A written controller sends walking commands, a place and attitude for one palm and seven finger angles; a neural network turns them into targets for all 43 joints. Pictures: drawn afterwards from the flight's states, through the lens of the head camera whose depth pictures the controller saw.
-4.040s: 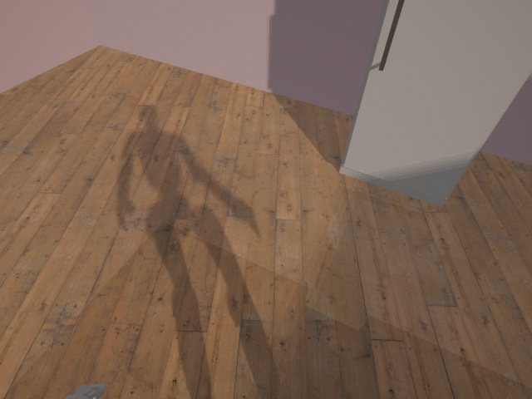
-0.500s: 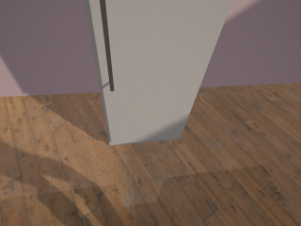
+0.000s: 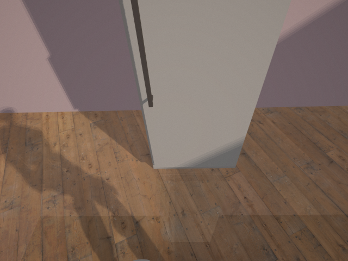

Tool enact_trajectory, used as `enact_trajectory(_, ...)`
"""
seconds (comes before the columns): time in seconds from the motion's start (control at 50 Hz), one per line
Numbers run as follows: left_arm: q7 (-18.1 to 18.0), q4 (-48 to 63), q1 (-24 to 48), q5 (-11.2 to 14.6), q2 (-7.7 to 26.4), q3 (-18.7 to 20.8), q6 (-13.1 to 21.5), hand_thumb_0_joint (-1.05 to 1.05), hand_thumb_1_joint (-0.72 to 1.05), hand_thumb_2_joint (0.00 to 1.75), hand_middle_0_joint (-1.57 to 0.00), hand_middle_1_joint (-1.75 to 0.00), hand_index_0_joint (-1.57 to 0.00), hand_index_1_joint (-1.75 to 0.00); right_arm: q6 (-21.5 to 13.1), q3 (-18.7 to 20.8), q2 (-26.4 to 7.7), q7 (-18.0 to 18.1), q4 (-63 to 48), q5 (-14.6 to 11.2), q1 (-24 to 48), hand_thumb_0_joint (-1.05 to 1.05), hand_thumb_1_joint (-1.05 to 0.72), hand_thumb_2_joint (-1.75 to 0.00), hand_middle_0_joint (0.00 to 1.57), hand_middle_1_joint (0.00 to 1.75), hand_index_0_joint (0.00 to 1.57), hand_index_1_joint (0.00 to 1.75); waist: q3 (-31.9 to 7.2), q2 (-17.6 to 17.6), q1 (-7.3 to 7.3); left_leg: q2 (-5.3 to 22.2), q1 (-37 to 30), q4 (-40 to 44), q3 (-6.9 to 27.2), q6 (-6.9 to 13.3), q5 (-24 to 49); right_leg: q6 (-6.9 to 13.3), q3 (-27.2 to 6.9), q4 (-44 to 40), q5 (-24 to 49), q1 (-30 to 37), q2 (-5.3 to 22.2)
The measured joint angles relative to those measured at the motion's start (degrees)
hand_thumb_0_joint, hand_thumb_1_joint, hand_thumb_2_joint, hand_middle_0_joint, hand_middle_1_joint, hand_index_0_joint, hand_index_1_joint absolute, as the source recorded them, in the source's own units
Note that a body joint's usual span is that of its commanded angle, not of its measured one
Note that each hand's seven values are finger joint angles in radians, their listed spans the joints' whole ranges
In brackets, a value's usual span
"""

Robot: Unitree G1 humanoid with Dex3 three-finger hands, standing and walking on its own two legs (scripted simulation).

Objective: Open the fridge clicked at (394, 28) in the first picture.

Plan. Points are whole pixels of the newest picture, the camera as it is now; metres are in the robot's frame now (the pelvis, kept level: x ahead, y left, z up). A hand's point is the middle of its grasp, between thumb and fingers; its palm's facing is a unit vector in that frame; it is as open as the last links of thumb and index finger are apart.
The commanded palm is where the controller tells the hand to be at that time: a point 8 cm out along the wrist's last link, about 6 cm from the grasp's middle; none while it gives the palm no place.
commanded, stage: take the last steps up to it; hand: left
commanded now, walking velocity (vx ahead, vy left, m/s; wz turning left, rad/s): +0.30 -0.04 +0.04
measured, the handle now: (142, 47) +0.74 +0.13 +0.14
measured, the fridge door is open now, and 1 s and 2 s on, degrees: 0 0 0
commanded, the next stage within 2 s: come to a stop and stand still in 0.78 s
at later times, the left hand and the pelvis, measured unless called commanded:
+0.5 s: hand out of the picture +0.11 +0.19 -0.18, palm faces +0.05 -0.98 -0.19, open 7.4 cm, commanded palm none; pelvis +0.10 +0.01 -0.01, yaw +1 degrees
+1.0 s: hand (127, 229) +0.25 +0.17 -0.20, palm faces +0.09 -0.99 -0.12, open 7.3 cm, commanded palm none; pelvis +0.26 +0.01 -0.01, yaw +1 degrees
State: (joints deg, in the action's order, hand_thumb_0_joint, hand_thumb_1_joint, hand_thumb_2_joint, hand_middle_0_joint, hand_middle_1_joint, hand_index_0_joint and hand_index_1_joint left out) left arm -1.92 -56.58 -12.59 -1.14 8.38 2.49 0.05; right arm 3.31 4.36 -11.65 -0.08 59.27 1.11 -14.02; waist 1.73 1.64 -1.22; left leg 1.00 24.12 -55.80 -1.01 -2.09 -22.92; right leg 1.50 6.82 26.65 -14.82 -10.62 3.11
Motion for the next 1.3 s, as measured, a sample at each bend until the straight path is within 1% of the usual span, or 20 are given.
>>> enact_trajectory(0.1, 1.07, -1.62, -3.05, -0.5, 0.99, 0.07, 0.97, 0.0, 0.92, 0.9, -0.2, -0.3, -0.2, -0.3, -0.69, -0.39, -0.33, -0.45, -0.01, 0.33, 0.82, 0.01, -0.91, -0.9, 0.19, 0.3, 0.19, 0.3, -0.53, -1.32, 2.03, 2.23, -5.32, 10.76, -1.75, 0.55, -1.56, -0.46, 1.58, -0.96, -0.03, 0.39, 0.89)
enact_trajectory(0.18, 1.67, -4.43, -6.71, -0.02, 1.78, 0.3, 0.62, 0.0, 0.92, 0.9, -0.2, -0.3, -0.2, -0.3, -2.94, -1.29, -0.23, -0.23, -0.43, 0.28, 0.83, 0.01, -0.91, -0.9, 0.19, 0.3, 0.19, 0.3, -1.58, -1.8, 3.02, 2.6, -12.99, 26.3, -3.55, 1.69, 2.22, -1.66, 2.3, 1.83, -2.13, -0.57, 0.95)
enact_trajectory(0.24, 2.12, -6.78, -8.52, -0.08, 2.8, 0.69, -0.89, 0.01, 0.91, 0.9, -0.2, -0.3, -0.2, -0.3, -4.52, -1.86, 1.41, 0.32, -0.3, 0.68, 0.62, 0.01, -0.91, -0.9, 0.19, 0.3, 0.2, 0.3, -1.5, -3.87, 2.69, 1.76, -13.9, 26.44, -4.32, 1.64, 4.25, -1.57, -0.2, 13.17, -9.8, -4.86, 1.17)
enact_trajectory(0.3, 2.98, -8.01, -8.63, -0.39, 3.13, 1.04, -1.72, 0.01, 0.91, 0.9, -0.2, -0.3, -0.2, -0.3, -5.47, -2.47, 2.89, 0.85, 0.0, 0.68, -1.52, 0.01, -0.91, -0.9, 0.2, 0.3, 0.2, 0.3, -1.35, -4.24, 1.87, 1.55, -16.82, 29.79, -4.62, 1.66, 4.43, -1.46, -1.8, 25.72, -9.13, -10.96, 0.82)
enact_trajectory(0.34, 3.44, -7.73, -7.91, -0.36, 3.06, 1.12, -1.42, 0.01, 0.91, 0.9, -0.2, -0.3, -0.2, -0.3, -5.72, -2.76, 3.56, 1.06, 0.97, 0.62, -3.12, 0.01, -0.91, -0.9, 0.2, 0.3, 0.2, 0.3, -0.97, -3.99, 1.66, 1.48, -19.03, 32.81, -4.63, 1.44, 5.32, -1.82, -2.11, 28.15, -6.68, -13.92, 1.32)
enact_trajectory(0.4, 3.73, -6.63, -6.03, -0.14, 2.59, 1.08, -0.9, 0.01, 0.91, 0.9, -0.2, -0.3, -0.2, -0.3, -5.69, -2.77, 4.16, 1.12, 2.82, 0.59, -5.15, 0.01, -0.9, -0.9, 0.2, 0.3, 0.2, 0.3, -0.1, -3.21, 1.48, 1.61, -21.75, 35.52, -4.88, 1.01, 5.43, -2.24, -2.03, 24.44, -4.29, -16.1, 2.35)
enact_trajectory(0.52, 3.94, -4.15, -1.78, -0.03, 1.84, 1.29, 0.89, 0.01, 0.91, 0.9, -0.2, -0.3, -0.2, -0.3, -4.87, -1.98, 4.21, 0.8, 5.81, 0.66, -8.0, 0.01, -0.9, -0.9, 0.2, 0.3, 0.2, 0.3, 1.57, -1.34, 0.26, 3.43, -23.63, 30.55, -5.22, -1.29, -0.88, -1.37, -0.53, 9.1, 0.29, -12.27, 1.7)
enact_trajectory(0.54, 3.81, -3.84, -1.17, -0.17, 1.8, 1.38, 1.74, 0.01, 0.91, 0.9, -0.2, -0.3, -0.2, -0.3, -4.74, -1.88, 4.06, 0.7, 6.22, 0.45, -8.36, 0.01, -0.9, -0.9, 0.2, 0.3, 0.2, 0.3, 1.82, -0.86, 0.39, 4.29, -22.25, 26.0, -5.07, -0.85, -3.28, -0.49, -0.08, 8.61, 2.98, -11.67, 1.2)
enact_trajectory(0.58, 3.23, -3.44, -0.04, -0.05, 1.14, 1.36, 3.16, 0.01, 0.91, 0.9, -0.2, -0.3, -0.2, -0.3, -3.9, -1.77, 3.45, 0.5, 6.82, -0.12, -7.76, 0.01, -0.9, -0.9, 0.2, 0.3, 0.2, 0.3, 2.58, 0.36, 0.65, 4.79, -16.08, 9.69, -2.66, 1.47, -6.95, 0.45, 1.1, 11.75, 0.44, -11.41, 0.34)
enact_trajectory(0.62, 2.52, -3.21, -0.05, 0.1, 0.46, 1.15, 3.52, 0.0, 0.91, 0.9, -0.2, -0.3, -0.2, -0.3, -3.27, -1.46, 2.88, 0.31, 6.79, -0.24, -6.37, 0.01, -0.91, -0.9, 0.2, 0.3, 0.2, 0.3, 2.42, 0.54, 1.03, 4.13, -9.18, -4.33, -1.5, 2.97, -5.08, 0.8, 1.8, 10.39, -1.68, -9.17, -0.36)
enact_trajectory(0.66, 1.55, -3.58, -0.7, -0.02, -0.02, 1.05, 3.4, 0.0, 0.92, 0.9, -0.2, -0.3, -0.2, -0.3, -3.33, -1.17, 2.28, 0.22, 5.81, 0.02, -4.53, 0.01, -0.91, -0.9, 0.2, 0.3, 0.2, 0.3, 1.81, 0.46, 1.07, 4.26, -3.67, -9.66, -2.08, 3.22, -1.24, 0.59, 2.27, 6.57, -0.93, -6.35, -1.13)
enact_trajectory(0.7, 1.12, -4.37, -1.71, -0.23, -0.2, 0.78, 3.36, 0.0, 0.93, 0.9, -0.2, -0.3, -0.2, -0.3, -3.68, -0.96, 1.89, 0.21, 4.22, 0.18, -2.57, 0.01, -0.91, -0.9, 0.2, 0.3, 0.2, 0.3, 1.05, 0.19, 0.71, 4.58, -0.05, -7.92, -3.12, 2.79, 1.02, 0.69, 2.6, 2.73, -0.14, -3.63, -1.75)
enact_trajectory(0.76, 1.11, -5.55, -3.15, -0.4, -0.5, 0.2, 3.27, 0.0, 0.93, 0.9, -0.2, -0.3, -0.2, -0.3, -4.21, -1.02, 1.86, 0.11, 1.82, 0.16, 0.32, 0.01, -0.91, -0.9, 0.19, 0.3, 0.19, 0.3, 0.24, -0.64, 0.53, 4.78, 2.2, 1.27, -4.77, 1.97, 2.73, 0.58, 2.71, -1.34, 0.2, -0.32, -2.26)
enact_trajectory(0.88, 1.55, -7.47, -5.61, 0.05, -1.06, -0.18, 2.63, 0.01, 0.92, 0.9, -0.2, -0.3, -0.2, -0.3, -6.18, -1.96, 2.59, -0.21, -0.47, 0.07, 3.85, 0.01, -0.91, -0.9, 0.19, 0.3, 0.19, 0.3, 0.28, -1.61, 1.84, 3.89, -3.09, 22.42, -6.47, 1.98, 11.07, -1.21, 2.4, 0.97, -5.05, 4.19, -2.77)
enact_trajectory(0.92, 1.55, -8.0, -5.98, 0.27, -0.63, -0.04, 1.77, 0.01, 0.91, 0.9, -0.2, -0.3, -0.2, -0.3, -6.75, -2.26, 3.64, 0.06, -0.44, 0.38, 4.35, 0.01, -0.91, -0.9, 0.19, 0.3, 0.19, 0.3, 0.28, -3.53, 2.11, 2.83, -3.96, 20.88, -7.69, 4.24, 10.56, -1.25, 0.91, 8.36, -10.01, 2.42, -1.31)
enact_trajectory(0.98, 1.0, -8.33, -4.77, 0.35, -0.41, -0.15, 0.35, 0.01, 0.91, 0.9, -0.2, -0.3, -0.2, -0.3, -6.6, -2.76, 4.79, 1.62, -0.47, 0.16, 4.58, 0.0, -0.92, -0.9, 0.2, 0.3, 0.2, 0.3, 0.56, -4.37, 2.15, 1.92, -6.16, 22.11, -8.89, 5.53, 8.19, -1.7, -2.3, 21.42, -15.12, -3.36, -1.05)
enact_trajectory(1.06, 0.47, -6.62, -1.86, 0.43, -0.1, -0.12, -0.83, 0.01, 0.91, 0.9, -0.2, -0.3, -0.2, -0.3, -5.42, -2.51, 4.11, 2.9, -0.03, -0.28, 5.93, -0.01, -0.95, -0.9, 0.2, 0.3, 0.2, 0.3, 2.06, -3.87, 1.99, 1.41, -9.17, 27.21, -9.29, 5.32, 10.24, -3.26, -4.0, 23.0, -13.37, -7.95, -0.1)
enact_trajectory(1.16, 0.18, -3.13, 1.14, 0.09, 2.33, 1.19, -2.6, 0.01, 0.92, 0.9, -0.2, -0.3, -0.2, -0.3, -3.12, -1.51, 3.09, 2.74, -0.01, -0.08, 6.77, -0.01, -0.94, -0.9, 0.2, 0.3, 0.2, 0.3, 4.08, -2.83, 1.68, 2.79, -10.25, 28.67, -9.18, 4.24, 10.94, -3.65, -5.41, 25.99, -11.53, -12.84, -0.38)
enact_trajectory(1.24, 0.13, -1.05, 2.72, 0.15, 3.58, 1.74, -2.73, 0.01, 0.92, 0.9, -0.2, -0.3, -0.2, -0.3, -1.86, -0.63, 1.94, 2.06, -0.02, 0.3, 6.35, 0.0, -0.92, -0.9, 0.2, 0.3, 0.2, 0.3, 4.84, -1.43, 1.34, 4.09, -9.85, 27.1, -8.67, 2.72, 10.43, -3.13, -4.88, 21.41, -9.38, -11.99, -0.22)
enact_trajectory(1.3, 0.25, 0.23, 2.16, -0.06, 4.05, 1.44, -1.47, 0.01, 0.92, 0.9, -0.2, -0.3, -0.2, -0.3, -1.17, -0.16, 1.05, 1.36, -0.05, 0.11, 5.25, 0.0, -0.92, -0.9, 0.2, 0.3, 0.2, 0.3, 4.03, -0.9, 1.52, 4.48, -8.4, 23.33, -8.63, 1.19, 8.7, -2.88, -4.18, 9.04, 0.04, -6.99, 0.7)
